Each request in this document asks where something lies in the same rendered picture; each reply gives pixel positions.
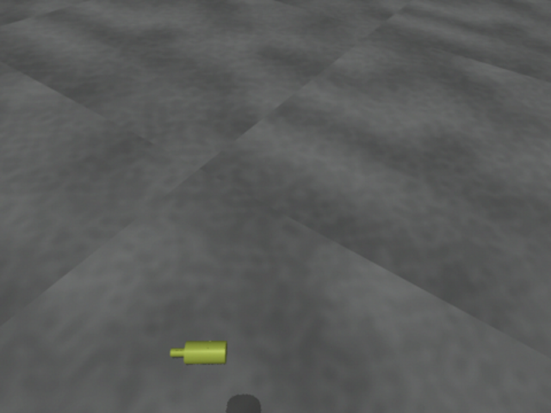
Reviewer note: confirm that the bottle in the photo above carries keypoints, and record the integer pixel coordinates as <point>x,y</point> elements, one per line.
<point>202,352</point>

